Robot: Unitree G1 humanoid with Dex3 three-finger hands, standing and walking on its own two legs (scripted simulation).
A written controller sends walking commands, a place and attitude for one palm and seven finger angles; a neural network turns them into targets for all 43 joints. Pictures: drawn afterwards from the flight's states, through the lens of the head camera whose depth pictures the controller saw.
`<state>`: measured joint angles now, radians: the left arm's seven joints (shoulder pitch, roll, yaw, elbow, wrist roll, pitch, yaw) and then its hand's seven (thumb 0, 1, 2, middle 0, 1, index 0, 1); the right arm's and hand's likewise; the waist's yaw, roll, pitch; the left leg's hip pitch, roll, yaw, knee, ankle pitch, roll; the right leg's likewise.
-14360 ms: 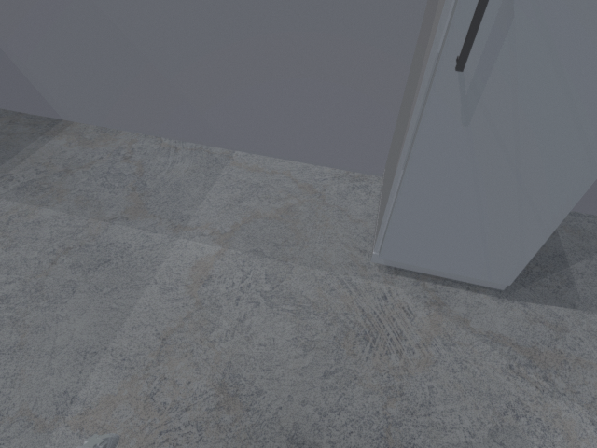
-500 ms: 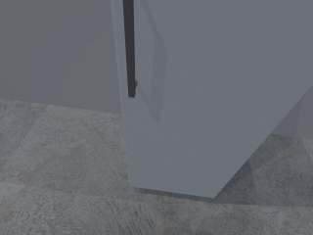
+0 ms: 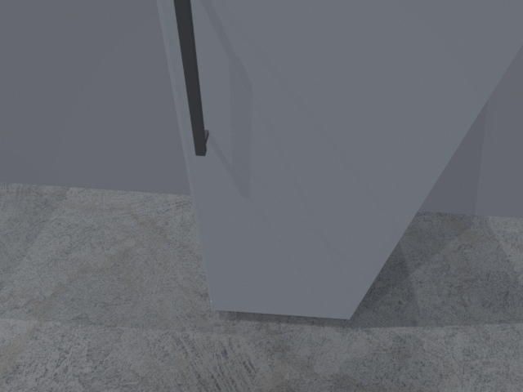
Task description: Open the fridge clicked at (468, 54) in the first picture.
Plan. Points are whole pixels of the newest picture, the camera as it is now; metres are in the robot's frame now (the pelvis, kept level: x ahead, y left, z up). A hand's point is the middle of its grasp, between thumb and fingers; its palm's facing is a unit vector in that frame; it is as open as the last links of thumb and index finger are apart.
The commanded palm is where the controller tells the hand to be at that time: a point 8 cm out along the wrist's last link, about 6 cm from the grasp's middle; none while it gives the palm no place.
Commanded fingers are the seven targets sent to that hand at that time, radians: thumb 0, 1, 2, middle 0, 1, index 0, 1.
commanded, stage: come to a stop and stand still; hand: left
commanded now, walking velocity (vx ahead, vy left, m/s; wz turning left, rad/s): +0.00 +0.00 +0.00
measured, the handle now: (194, 73) +0.49 +0.14 +0.25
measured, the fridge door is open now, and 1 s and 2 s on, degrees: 0 0 0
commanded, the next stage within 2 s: look again from close up in 0.20 s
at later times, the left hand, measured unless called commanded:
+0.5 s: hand out of the picture -0.01 +0.19 -0.18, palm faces +0.04 -0.98 -0.18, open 7.3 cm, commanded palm none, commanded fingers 0.00 0.90 0.90 -0.20 -0.30 -0.20 -0.30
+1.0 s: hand out of the picture -0.04 +0.21 -0.18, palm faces +0.03 -0.99 -0.17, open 7.3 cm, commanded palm none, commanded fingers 0.00 0.90 0.90 -0.20 -0.30 -0.20 -0.30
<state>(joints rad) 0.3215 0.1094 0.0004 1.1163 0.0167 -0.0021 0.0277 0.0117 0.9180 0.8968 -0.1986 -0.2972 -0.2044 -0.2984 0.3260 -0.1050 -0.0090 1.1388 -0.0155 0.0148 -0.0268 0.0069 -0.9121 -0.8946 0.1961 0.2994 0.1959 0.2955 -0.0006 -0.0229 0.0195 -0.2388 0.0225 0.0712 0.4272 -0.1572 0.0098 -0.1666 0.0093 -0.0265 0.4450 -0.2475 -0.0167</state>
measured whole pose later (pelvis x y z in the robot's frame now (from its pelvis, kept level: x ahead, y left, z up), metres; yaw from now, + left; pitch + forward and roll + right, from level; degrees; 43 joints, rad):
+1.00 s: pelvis -0.02 +0.03 +0.00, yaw +1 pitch -2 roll -1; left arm 0.37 0.18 -0.01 1.04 0.03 -0.01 0.03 0.01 0.91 0.90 -0.20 -0.30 -0.20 -0.30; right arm 0.29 -0.16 0.00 1.05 -0.01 0.00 -0.01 0.01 -0.91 -0.89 0.20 0.30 0.20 0.30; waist 0.01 -0.03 0.00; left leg -0.28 -0.01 0.08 0.46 -0.15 0.06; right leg -0.19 -0.03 -0.02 0.45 -0.23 0.03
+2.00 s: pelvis -0.02 +0.03 +0.00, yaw +1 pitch -1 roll -1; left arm 0.40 0.13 0.00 1.08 0.02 -0.02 0.03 0.01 0.91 0.90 -0.20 -0.30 -0.20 -0.30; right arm 0.31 -0.12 -0.01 1.10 -0.01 0.00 -0.02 0.01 -0.91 -0.89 0.20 0.30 0.20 0.30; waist 0.01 -0.03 0.00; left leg -0.29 -0.01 0.07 0.44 -0.14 0.05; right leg -0.20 -0.02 -0.03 0.44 -0.22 0.02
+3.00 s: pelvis +0.01 +0.02 +0.00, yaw +0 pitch -1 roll +0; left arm 0.34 0.15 -0.01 1.08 0.02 -0.02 0.03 0.01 0.91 0.90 -0.20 -0.30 -0.20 -0.30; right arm 0.28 -0.14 0.00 1.12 -0.01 -0.01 -0.02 0.01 -0.92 -0.89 0.20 0.30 0.20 0.30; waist 0.01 -0.03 0.02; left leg -0.23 -0.01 0.08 0.41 -0.16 0.04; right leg -0.15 -0.02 -0.01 0.41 -0.24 0.02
